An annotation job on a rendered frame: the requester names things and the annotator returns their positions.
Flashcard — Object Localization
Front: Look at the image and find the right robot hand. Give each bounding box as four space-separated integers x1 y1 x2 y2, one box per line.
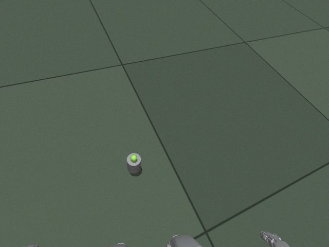
260 232 289 247

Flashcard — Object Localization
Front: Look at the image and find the bottle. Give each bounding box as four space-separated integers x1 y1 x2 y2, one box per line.
127 153 141 173

